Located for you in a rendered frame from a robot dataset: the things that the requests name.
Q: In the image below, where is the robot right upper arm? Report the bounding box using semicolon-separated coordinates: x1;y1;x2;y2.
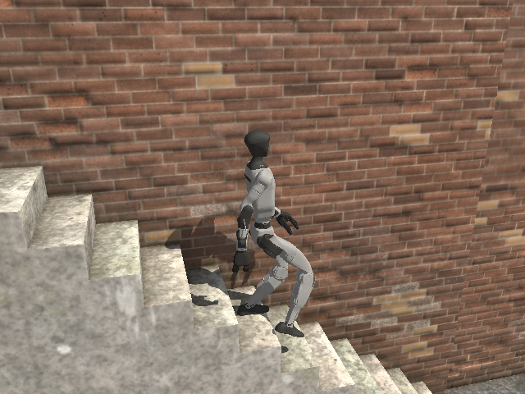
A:
240;169;272;215

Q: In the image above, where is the right robot hand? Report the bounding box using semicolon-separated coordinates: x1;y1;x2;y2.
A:
232;250;249;273

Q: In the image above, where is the robot right thigh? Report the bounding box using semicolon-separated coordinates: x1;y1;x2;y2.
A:
261;236;313;283

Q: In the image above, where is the left robot hand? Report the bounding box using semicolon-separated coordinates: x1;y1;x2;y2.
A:
276;210;299;235

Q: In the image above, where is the robot right forearm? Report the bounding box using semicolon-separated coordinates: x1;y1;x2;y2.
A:
236;205;253;251

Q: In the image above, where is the right robot foot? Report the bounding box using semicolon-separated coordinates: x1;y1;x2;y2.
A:
275;322;304;337

